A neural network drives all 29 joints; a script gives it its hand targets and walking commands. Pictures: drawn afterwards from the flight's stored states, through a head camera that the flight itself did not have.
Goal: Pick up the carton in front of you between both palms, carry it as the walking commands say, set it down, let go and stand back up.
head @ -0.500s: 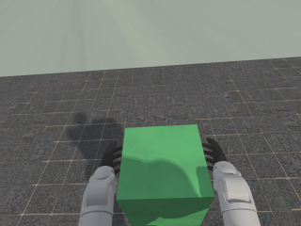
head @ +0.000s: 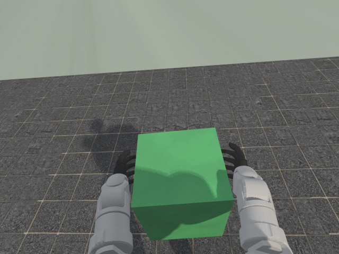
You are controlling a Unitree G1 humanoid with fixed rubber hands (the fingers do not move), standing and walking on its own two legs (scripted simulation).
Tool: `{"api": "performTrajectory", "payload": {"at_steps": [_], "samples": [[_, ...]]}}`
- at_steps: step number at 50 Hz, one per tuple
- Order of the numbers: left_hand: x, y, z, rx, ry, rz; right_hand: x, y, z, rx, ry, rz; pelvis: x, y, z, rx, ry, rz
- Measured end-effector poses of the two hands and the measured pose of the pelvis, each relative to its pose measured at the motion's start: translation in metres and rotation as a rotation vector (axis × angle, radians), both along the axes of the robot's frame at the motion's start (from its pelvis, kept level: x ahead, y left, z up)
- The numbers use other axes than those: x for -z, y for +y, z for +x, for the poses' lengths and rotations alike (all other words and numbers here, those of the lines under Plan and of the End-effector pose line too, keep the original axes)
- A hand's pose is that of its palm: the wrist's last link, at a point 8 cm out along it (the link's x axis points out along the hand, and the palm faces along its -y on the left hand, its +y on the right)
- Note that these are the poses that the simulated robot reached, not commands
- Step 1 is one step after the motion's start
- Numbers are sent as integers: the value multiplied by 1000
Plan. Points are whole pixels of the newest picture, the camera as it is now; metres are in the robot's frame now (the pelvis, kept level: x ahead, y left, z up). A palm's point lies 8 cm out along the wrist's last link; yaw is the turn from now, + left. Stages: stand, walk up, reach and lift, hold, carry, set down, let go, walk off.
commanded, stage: set down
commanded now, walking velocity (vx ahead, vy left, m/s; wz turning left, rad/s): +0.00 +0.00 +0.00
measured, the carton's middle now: (181, 186) +0.33 +0.01 -0.05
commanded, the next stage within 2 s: none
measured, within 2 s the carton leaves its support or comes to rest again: neither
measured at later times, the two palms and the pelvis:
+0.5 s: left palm (136, 196) +0.37 +0.17 -0.18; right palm (224, 196) +0.36 -0.13 -0.20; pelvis -0.04 +0.04 -0.11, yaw -1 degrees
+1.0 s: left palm (146, 201) +0.42 +0.17 -0.33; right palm (218, 199) +0.42 -0.13 -0.34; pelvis -0.05 +0.03 -0.24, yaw +3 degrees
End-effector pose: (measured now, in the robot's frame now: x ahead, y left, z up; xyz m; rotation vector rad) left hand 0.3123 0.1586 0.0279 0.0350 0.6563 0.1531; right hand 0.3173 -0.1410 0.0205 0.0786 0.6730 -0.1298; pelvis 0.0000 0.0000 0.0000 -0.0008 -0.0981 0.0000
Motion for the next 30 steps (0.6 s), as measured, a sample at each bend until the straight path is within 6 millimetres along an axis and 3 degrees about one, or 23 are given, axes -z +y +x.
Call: {"api": "performTrajectory", "payload": {"at_steps": [6,11,18,30], "samples": [[41,2,19,33,26,25,46,2,11,5,24,-15,14,5,-9,14,121,4],[94,1,30,56,26,36,103,2,14,2,23,-44,32,14,-19,27,284,19],[171,5,44,63,-19,17,178,6,24,13,-22,-63,73,29,-30,27,524,31],[234,10,69,20,-42,-34,237,11,51,19,-45,-62,136,49,-38,11,698,22]]}}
